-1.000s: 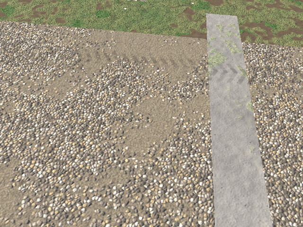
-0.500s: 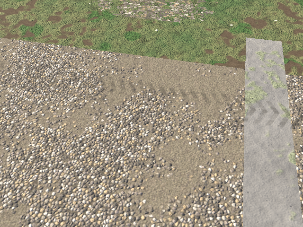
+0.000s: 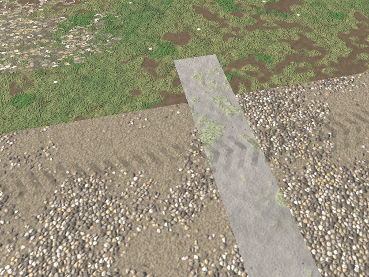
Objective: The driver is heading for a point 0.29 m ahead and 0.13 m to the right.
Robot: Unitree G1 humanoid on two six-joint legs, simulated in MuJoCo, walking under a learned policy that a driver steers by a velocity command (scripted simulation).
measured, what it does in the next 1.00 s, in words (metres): walks ahead: right foot, then left foot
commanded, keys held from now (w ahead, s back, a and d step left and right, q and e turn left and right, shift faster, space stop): w+e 0.14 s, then no key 0.86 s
